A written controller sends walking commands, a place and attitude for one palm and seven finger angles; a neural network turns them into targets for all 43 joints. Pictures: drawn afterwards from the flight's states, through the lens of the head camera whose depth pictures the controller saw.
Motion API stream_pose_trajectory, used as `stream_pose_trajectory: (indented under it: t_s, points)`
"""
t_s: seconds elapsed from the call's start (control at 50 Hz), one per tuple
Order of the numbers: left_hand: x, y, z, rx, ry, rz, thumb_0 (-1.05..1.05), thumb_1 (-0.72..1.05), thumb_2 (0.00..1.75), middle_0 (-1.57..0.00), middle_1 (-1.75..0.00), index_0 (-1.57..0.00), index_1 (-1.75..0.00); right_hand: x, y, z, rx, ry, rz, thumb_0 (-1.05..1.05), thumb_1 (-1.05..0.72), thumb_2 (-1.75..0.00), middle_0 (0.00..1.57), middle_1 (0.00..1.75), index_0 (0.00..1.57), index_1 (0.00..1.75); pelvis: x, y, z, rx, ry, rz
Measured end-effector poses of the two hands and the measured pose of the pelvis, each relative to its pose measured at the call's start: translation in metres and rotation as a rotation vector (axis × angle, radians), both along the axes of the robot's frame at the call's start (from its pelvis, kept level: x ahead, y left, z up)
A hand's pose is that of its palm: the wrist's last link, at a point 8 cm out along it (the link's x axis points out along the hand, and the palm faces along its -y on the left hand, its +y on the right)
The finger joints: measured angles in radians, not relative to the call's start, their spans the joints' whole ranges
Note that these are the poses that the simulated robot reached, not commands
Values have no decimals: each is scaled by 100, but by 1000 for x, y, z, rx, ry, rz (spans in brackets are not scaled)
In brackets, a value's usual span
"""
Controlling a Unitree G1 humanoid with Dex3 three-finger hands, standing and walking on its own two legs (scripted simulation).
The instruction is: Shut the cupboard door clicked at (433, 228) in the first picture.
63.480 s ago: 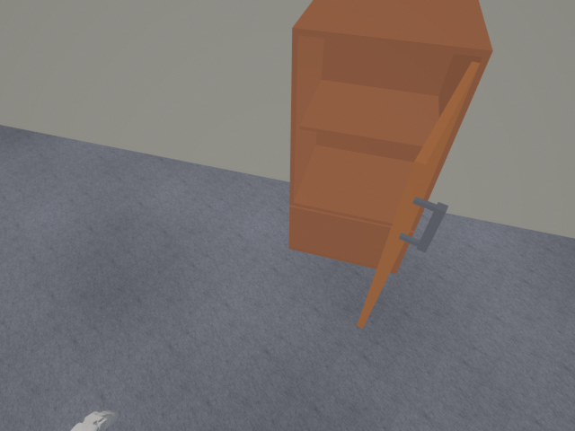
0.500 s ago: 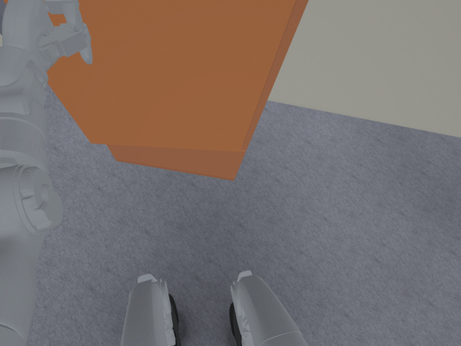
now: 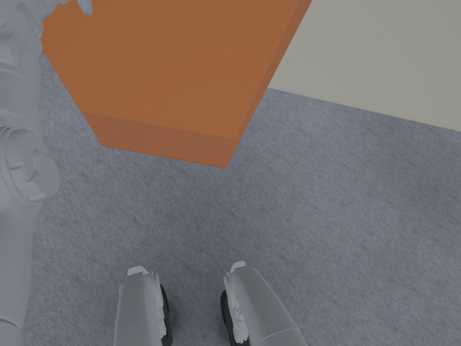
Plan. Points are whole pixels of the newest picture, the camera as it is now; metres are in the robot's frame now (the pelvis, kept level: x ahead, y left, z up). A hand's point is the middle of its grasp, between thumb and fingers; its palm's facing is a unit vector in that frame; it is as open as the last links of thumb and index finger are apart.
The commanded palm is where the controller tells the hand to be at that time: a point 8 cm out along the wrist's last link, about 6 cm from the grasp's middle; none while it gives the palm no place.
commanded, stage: pull the fist back off the door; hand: left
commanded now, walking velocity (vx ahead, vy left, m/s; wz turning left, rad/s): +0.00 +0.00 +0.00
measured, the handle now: out of the picture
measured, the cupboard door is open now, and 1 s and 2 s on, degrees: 1 0 0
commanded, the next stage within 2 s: draw the hand back to the body in 0.82 s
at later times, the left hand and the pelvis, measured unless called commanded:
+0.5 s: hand out of the picture +0.58 +0.12 +0.13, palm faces +0.21 -0.98 -0.02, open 3.1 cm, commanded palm +0.53 +0.14 +0.11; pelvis +0.03 -0.01 +0.04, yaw +2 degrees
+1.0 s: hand (104, 36) +0.52 +0.11 +0.12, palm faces +0.18 -0.98 +0.00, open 3.1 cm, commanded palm +0.47 +0.15 +0.13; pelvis +0.02 -0.02 +0.05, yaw +4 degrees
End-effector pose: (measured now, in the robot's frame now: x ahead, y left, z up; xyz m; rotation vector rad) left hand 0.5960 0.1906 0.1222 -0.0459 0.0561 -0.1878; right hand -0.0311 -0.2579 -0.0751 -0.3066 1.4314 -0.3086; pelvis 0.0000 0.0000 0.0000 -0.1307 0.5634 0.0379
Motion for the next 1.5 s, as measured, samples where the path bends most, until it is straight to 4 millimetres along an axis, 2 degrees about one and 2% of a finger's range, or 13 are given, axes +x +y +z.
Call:
stream_pose_trajectory:
  t_s: [0.08,0.16,0.24,0.36,0.54,0.68,0.74,0.88,1.02,1.12,1.24,1.46,1.5]
  points:
    - [0,-1,-10,-92,19,258,4,90,93,-130,-150,-130,-150,-2,10,-2,53,15,28,0,-91,-90,20,30,21,29,0,1,-1,3,11,-3]
    - [-6,-6,-18,34,-7,418,3,89,91,-130,-150,-130,-150,-6,22,-5,120,33,33,0,-91,-90,20,30,21,29,2,0,1,8,18,-2]
    - [-13,-19,-13,118,-70,390,2,89,90,-130,-150,-130,-150,-10,31,-6,176,56,-7,0,-91,-90,20,30,21,29,5,-1,8,17,3,0]
    - [-24,-34,-5,54,21,343,2,89,90,-130,-150,-130,-150,-4,31,6,207,50,-29,0,-91,-90,20,30,21,29,15,-5,28,35,-38,-1]
    - [-54,-26,9,84,-65,387,2,90,90,-130,-150,-130,-150,25,2,20,190,-10,19,0,-91,-90,20,30,21,29,28,-15,45,68,-95,-1]
    - [-89,-23,-21,60,7,380,2,90,90,-130,-150,-130,-150,63,-23,23,146,-55,67,0,-91,-90,20,29,20,29,30,-21,50,82,-125,15]
    - [-101,-23,-21,42,-40,390,2,90,90,-130,-150,-130,-150,81,-29,23,127,-93,90,0,-91,-90,20,29,20,29,29,-23,50,84,-133,20]
    - [-107,-34,2,91,-121,337,2,90,90,-130,-150,-131,-150,112,-27,15,137,-167,122,0,-91,-90,20,29,20,29,26,-24,49,91,-152,28]
    - [-107,-34,4,42,-52,377,2,89,90,-130,-150,-130,-150,111,-15,14,170,-203,101,0,-91,-90,20,29,20,29,23,-24,52,98,-163,16]
    - [-136,-17,25,81,-147,389,2,89,90,-130,-150,-130,-150,103,-5,20,215,-211,66,0,-91,-90,20,29,20,29,26,-23,64,112,-204,-6]
    - [-185,5,45,93,-93,389,2,89,90,-130,-150,-130,-150,111,0,40,235,-248,64,1,-91,-90,20,29,20,29,31,-23,88,120,-294,2]
    - [-241,26,82,81,-154,342,2,90,90,-128,-147,-128,-147,185,-8,90,148,-513,166,1,-91,-90,20,29,20,29,29,-17,109,118,-408,34]
    - [-252,28,86,143,-132,335,2,90,90,-125,-144,-125,-144,200,-5,99,146,-554,161,1,-91,-90,20,29,20,29,30,-15,114,124,-430,30]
